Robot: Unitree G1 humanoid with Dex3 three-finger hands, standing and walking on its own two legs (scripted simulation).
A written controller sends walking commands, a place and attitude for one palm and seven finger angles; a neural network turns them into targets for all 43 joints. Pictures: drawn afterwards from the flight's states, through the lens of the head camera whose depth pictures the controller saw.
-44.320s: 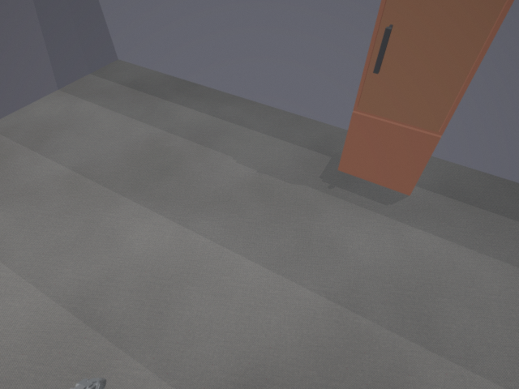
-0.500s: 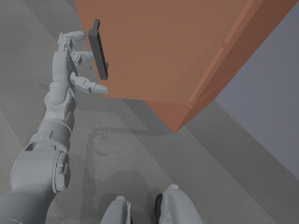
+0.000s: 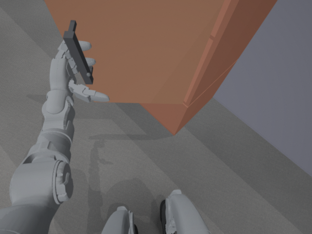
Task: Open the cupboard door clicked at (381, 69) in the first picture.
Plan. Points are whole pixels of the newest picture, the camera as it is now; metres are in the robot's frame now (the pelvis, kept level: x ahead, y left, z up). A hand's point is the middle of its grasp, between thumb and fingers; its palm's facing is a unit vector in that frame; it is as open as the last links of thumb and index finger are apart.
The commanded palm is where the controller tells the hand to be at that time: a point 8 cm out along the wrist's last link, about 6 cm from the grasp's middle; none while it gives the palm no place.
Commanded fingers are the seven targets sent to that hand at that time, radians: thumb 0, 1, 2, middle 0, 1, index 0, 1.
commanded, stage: close the thumb around the handle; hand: left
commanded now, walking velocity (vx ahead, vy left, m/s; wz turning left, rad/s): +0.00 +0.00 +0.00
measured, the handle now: (82, 56) +0.56 +0.15 +0.04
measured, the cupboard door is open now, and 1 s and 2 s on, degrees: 45 48 89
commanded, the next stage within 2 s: pull the door open along its arc in 0.72 s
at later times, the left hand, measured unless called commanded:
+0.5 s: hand (88, 77) +0.49 +0.13 +0.04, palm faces -0.02 -1.00 -0.04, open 8.0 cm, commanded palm +0.46 +0.18 +0.05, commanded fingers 0.00 0.90 0.90 -0.40 -1.35 -0.40 -1.35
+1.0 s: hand (88, 80) +0.48 +0.13 +0.04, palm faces -0.03 -1.00 -0.03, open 5.8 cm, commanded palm +0.43 +0.18 +0.05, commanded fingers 0.00 0.90 0.90 -0.40 -1.35 -0.40 -1.35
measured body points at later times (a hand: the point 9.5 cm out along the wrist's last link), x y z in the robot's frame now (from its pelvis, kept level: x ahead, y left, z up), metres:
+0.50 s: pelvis +0.00 -0.01 +0.00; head +0.14 +0.00 +0.43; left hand +0.49 +0.19 +0.05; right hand +0.02 -0.27 -0.12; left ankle -0.03 +0.08 -0.65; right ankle +0.06 -0.11 -0.65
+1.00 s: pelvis +0.00 -0.01 +0.00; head +0.14 +0.00 +0.43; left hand +0.48 +0.18 +0.05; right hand +0.02 -0.27 -0.12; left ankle -0.03 +0.08 -0.65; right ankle +0.06 -0.11 -0.65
